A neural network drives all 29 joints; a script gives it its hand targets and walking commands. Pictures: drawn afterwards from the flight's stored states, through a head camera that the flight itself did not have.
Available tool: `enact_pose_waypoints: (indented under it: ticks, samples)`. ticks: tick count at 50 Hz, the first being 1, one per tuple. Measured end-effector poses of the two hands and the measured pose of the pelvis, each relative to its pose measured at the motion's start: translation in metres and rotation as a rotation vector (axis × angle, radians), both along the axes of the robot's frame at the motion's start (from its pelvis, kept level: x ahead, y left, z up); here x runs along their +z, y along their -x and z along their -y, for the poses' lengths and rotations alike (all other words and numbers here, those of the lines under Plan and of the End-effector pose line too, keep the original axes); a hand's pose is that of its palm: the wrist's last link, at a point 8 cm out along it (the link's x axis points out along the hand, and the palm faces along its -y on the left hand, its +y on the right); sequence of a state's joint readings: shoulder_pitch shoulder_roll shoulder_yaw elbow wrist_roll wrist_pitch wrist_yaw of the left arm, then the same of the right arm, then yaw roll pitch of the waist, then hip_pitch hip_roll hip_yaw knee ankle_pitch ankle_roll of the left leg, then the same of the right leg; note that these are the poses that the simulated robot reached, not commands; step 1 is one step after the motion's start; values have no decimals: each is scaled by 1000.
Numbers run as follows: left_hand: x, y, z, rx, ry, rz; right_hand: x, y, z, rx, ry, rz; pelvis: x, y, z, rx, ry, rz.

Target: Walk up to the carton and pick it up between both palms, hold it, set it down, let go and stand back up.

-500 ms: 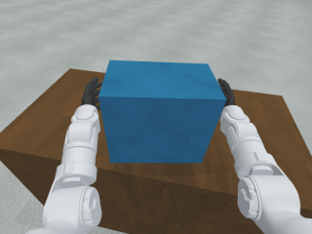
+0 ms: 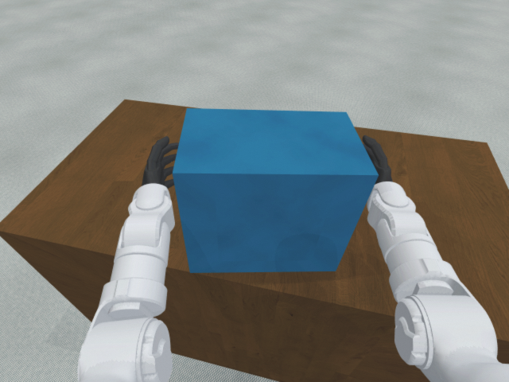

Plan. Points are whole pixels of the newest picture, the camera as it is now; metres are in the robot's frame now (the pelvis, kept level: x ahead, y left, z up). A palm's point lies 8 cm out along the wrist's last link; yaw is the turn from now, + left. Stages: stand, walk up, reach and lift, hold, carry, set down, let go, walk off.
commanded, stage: set down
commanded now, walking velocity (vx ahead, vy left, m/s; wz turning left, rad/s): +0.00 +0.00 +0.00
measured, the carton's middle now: (265, 194) +0.41 +0.01 +0.08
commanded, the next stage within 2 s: none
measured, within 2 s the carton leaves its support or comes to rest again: rests again in 0.70 s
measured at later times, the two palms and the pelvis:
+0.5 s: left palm (161, 200) +0.38 +0.18 +0.10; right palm (374, 197) +0.40 -0.18 +0.09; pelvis +0.00 +0.00 +0.00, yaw -1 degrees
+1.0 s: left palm (159, 211) +0.37 +0.19 +0.08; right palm (369, 198) +0.40 -0.17 +0.09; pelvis -0.01 +0.00 +0.00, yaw -1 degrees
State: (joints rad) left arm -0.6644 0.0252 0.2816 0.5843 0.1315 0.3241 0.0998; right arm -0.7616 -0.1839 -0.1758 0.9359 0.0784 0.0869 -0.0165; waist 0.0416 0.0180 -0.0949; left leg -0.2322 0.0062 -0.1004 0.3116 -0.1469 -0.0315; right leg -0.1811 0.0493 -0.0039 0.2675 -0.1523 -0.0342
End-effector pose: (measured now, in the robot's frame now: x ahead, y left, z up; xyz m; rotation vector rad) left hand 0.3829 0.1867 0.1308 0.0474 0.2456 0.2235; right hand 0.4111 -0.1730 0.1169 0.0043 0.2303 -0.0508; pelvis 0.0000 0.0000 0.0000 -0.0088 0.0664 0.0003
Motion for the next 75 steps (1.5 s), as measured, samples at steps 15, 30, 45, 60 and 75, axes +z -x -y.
enact_pose_waypoints:
  ticks: [15, 30, 45, 60, 75]
  samples:
    - [-21, 2, 1, -2, 5, -13, -16, 2, 1, 5, 25, -9, 0, -1, 0, -6, -1, -14]
    - [-36, 7, 2, -2, 4, -17, -29, 7, 2, 7, 36, -11, 0, 3, -1, -16, -1, -35]
    - [-47, 11, -3, 9, 15, -7, -30, 6, -4, 14, 38, 3, 0, 6, 0, -14, -4, -47]
    - [-52, 12, -5, 6, 18, 8, -33, 9, -6, 3, 28, 28, 0, 7, -4, -20, -5, -37]
    - [-54, 14, -5, 8, 25, 23, -35, 11, -6, -2, 20, 47, 0, 7, -5, -24, -7, -29]
